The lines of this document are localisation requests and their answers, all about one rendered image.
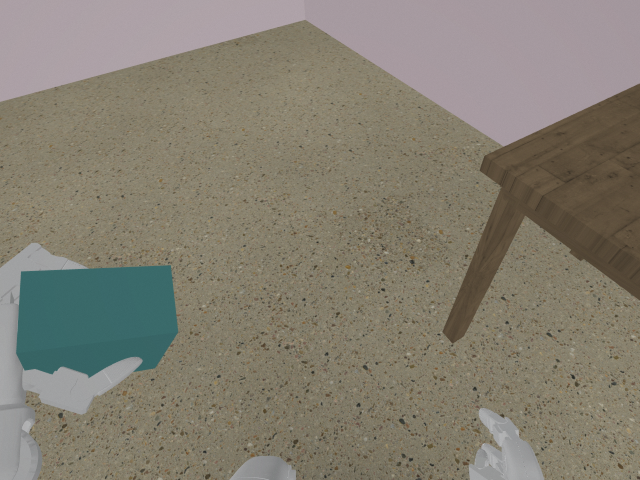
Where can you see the sponge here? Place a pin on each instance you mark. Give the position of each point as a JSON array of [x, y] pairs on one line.
[[89, 319]]

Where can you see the robot left hand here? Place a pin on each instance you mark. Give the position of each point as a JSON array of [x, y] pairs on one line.
[[66, 388]]

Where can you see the left robot forearm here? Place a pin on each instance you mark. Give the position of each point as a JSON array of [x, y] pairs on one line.
[[20, 454]]

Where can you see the robot right hand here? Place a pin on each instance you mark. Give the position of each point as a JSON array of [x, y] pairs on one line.
[[517, 461]]

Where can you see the table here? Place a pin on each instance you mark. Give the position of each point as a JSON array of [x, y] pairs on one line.
[[579, 180]]

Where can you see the robot left thigh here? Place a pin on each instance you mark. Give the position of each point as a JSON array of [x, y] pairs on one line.
[[265, 468]]

